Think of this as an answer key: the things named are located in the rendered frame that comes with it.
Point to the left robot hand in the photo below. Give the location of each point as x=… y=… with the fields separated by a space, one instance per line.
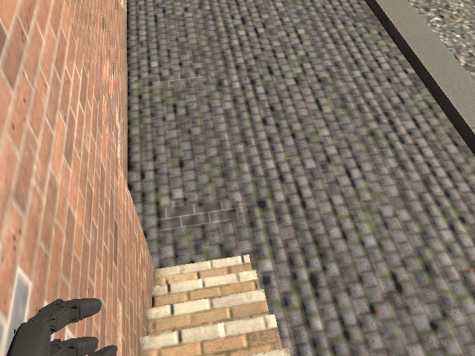
x=32 y=338

